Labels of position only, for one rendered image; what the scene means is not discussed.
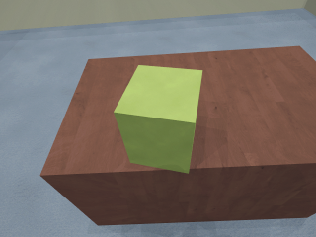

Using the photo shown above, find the carton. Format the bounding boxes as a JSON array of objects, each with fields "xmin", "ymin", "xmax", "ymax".
[{"xmin": 114, "ymin": 65, "xmax": 202, "ymax": 174}]

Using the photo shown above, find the pedestal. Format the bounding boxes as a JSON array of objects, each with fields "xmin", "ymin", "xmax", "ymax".
[{"xmin": 40, "ymin": 45, "xmax": 316, "ymax": 226}]

